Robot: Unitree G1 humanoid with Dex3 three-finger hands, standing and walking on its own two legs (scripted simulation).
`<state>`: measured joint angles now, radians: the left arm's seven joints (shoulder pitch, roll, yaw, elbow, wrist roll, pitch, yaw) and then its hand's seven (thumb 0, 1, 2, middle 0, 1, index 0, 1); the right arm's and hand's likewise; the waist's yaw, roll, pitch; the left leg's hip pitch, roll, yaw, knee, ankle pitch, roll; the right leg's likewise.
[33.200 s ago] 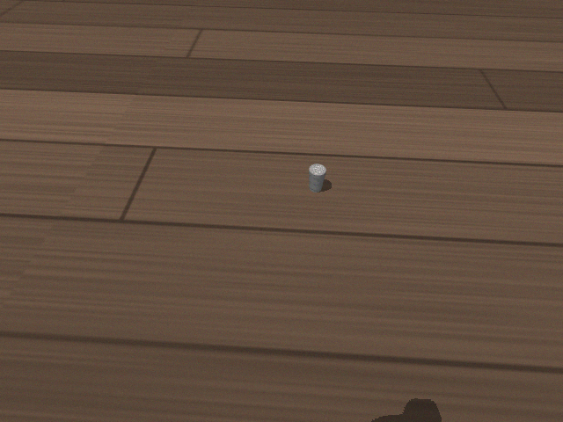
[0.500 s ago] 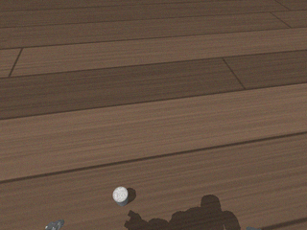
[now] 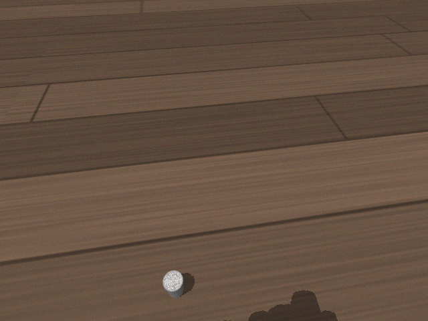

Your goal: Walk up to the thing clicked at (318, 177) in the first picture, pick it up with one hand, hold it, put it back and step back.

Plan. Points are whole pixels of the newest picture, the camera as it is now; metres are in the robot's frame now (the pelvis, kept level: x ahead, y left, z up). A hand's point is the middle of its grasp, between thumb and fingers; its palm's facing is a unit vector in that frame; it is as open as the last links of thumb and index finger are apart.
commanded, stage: stand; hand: left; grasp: from the side
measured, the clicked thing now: (174, 285) +0.40 +0.19 -0.71
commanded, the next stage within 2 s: step back in 1.38 s
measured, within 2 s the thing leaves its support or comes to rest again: neither
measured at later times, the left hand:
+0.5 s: hand out of the picture +0.06 +0.24 -0.16, palm faces +0.04 -0.94 -0.34, open 7.4 cm
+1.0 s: hand out of the picture +0.07 +0.24 -0.15, palm faces +0.04 -0.94 -0.34, open 7.4 cm
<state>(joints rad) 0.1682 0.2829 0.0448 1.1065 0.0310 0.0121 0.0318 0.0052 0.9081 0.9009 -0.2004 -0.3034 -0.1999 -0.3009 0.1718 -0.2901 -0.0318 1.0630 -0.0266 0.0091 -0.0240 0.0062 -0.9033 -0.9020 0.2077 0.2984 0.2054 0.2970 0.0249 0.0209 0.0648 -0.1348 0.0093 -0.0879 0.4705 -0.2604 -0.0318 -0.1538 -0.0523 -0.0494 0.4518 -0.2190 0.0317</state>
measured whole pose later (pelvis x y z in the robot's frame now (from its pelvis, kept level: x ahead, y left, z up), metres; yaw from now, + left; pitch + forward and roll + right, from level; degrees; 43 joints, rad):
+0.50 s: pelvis +0.00 -0.01 +0.00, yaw +0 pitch -4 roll +0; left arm 0.12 0.30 0.04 1.16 0.02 0.01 0.02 0.00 0.91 0.90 -0.20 -0.30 -0.20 -0.30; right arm 0.17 -0.32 -0.02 1.12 -0.02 0.01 -0.02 0.01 -0.90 -0.90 0.21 0.30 0.20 0.30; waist 0.02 0.02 0.08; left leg -0.11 0.02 -0.09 0.39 -0.22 -0.04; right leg -0.13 -0.04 -0.05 0.39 -0.19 0.02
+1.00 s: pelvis +0.01 -0.01 +0.01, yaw +0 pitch -3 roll +0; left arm 0.10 0.32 0.04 1.16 0.02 0.00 0.01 0.00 0.91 0.90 -0.20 -0.30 -0.20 -0.30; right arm 0.13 -0.33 -0.01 1.12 -0.02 0.00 -0.01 0.01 -0.90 -0.90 0.21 0.30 0.20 0.30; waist 0.02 0.02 0.07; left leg -0.10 0.02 -0.09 0.37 -0.21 -0.05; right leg -0.13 -0.04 -0.06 0.37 -0.18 0.02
